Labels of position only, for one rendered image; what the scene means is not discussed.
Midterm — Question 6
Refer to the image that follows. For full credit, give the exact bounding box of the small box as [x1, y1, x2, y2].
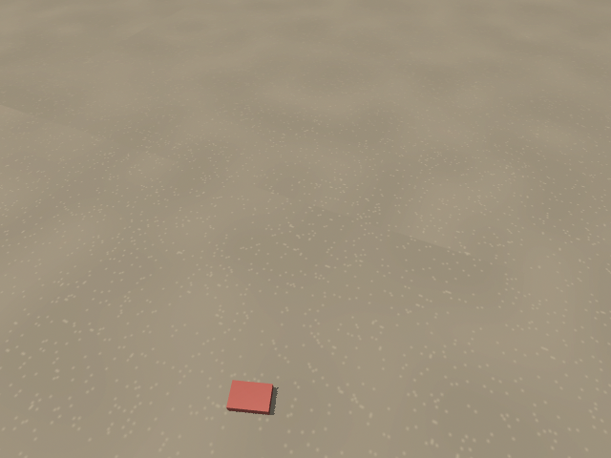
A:
[226, 380, 273, 415]

